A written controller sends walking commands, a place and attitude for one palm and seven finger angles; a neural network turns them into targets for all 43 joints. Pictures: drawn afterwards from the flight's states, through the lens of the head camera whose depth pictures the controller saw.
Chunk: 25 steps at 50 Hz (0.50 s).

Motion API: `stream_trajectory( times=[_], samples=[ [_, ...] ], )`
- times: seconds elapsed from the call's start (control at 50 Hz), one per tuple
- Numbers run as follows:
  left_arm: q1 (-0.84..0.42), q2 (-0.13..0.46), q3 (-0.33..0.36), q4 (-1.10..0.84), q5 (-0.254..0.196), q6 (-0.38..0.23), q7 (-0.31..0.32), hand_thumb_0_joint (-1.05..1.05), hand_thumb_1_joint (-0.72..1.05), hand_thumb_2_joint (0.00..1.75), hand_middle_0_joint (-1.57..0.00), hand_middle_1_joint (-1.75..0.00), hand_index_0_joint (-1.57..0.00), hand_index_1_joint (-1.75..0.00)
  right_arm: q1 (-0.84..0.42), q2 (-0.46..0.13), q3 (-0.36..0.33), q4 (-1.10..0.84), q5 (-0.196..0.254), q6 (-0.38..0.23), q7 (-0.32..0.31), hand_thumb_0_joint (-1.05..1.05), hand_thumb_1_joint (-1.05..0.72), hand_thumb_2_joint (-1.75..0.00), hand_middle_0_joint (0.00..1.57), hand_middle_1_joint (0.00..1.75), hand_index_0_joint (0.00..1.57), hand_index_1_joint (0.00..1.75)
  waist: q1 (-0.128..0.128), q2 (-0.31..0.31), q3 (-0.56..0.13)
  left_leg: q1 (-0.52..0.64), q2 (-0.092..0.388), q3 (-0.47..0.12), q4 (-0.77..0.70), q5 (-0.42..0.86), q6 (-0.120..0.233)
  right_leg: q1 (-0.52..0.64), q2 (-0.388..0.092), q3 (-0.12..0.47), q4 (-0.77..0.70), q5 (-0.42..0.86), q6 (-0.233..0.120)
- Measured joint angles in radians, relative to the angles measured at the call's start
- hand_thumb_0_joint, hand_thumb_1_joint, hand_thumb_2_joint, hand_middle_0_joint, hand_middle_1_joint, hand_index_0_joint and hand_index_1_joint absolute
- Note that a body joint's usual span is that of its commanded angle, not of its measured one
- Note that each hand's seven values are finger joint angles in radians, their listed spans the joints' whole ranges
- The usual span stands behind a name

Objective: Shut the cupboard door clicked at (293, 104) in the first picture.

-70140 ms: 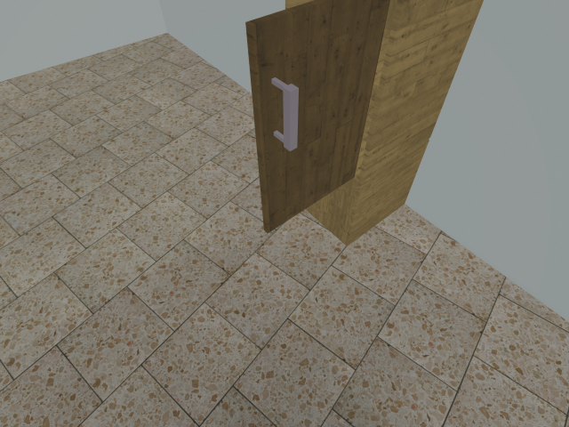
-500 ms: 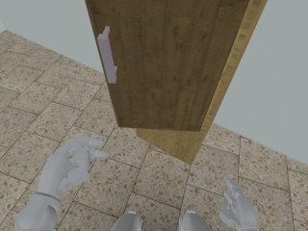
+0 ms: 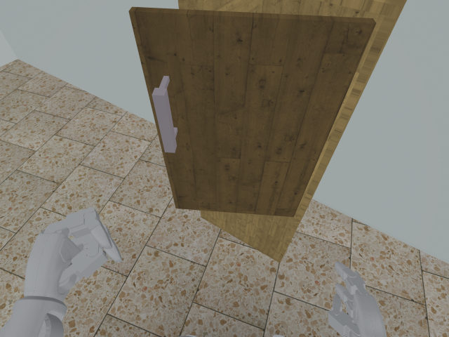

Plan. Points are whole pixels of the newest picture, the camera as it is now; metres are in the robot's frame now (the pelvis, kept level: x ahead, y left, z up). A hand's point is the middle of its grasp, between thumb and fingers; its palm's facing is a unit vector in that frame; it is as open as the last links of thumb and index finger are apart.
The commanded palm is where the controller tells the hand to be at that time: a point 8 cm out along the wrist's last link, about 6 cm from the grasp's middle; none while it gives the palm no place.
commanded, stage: raise the hand and make a fist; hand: left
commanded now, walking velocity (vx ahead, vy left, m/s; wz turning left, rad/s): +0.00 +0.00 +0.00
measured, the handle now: (168, 116) +0.49 +0.16 +0.12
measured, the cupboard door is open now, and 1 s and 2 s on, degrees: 28 28 28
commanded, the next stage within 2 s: bring the fist close to the handle in 0.72 s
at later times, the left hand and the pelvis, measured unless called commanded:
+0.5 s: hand (124, 238) +0.23 +0.17 +0.12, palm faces -0.02 -1.00 -0.03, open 3.1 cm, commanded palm +0.20 +0.22 +0.13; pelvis +0.00 -0.02 +0.02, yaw +0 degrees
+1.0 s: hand (121, 228) +0.24 +0.17 +0.13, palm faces +0.03 -1.00 -0.02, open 3.2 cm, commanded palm +0.22 +0.21 +0.13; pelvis -0.01 -0.01 +0.02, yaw +1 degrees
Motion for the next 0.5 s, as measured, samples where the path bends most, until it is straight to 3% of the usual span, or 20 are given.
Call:
stream_trajectory(
  times=[0.06,0.2,0.36,0.5],
  samples=[
    [-0.02,-0.011,0.004,0.0,-0.002,0.01,-0.01,0.02,0.9,0.9,-1.17,-1.37,-1.18,-1.36,-0.006,-0.004,0.011,-0.001,0.002,0.007,0.006,0.01,-0.9,-0.9,0.21,0.3,0.2,0.3,0.01,0.011,-0.001,0.023,0.0,-0.009,-0.017,0.003,-0.002,0.028,0.0,-0.009,-0.019,0.001,-0.002],
    [-0.059,-0.001,-0.038,0.042,0.016,0.101,-0.061,0.02,0.9,0.9,-1.26,-1.46,-1.27,-1.46,-0.009,-0.01,0.026,0.008,0.006,0.019,-0.005,0.01,-0.9,-0.9,0.21,0.3,0.2,0.3,0.015,0.019,0.021,0.073,0.002,-0.01,-0.069,0.024,-0.007,0.074,0.002,-0.011,-0.061,0.015,-0.008],
    [-0.115,0.004,0.026,0.033,-0.017,0.07,-0.038,0.02,0.9,0.9,-1.29,-1.49,-1.3,-1.49,0.019,-0.017,0.021,0.048,0.012,0.015,-0.008,0.01,-0.9,-0.9,0.21,0.3,0.2,0.3,0.01,0.022,0.025,0.134,0.009,-0.012,-0.124,0.045,-0.018,0.128,0.008,-0.014,-0.103,0.029,-0.018],
    [-0.11,-0.009,-0.009,0.093,-0.009,0.14,-0.072,0.02,0.9,0.9,-1.29,-1.5,-1.3,-1.49,0.023,-0.035,0.01,0.057,0.017,0.02,-0.014,0.01,-0.9,-0.9,0.21,0.3,0.2,0.3,-0.001,0.03,0.032,0.163,0.009,0.002,-0.171,0.072,-0.019,0.146,0.008,-0.001,-0.132,0.05,-0.019]
  ],
)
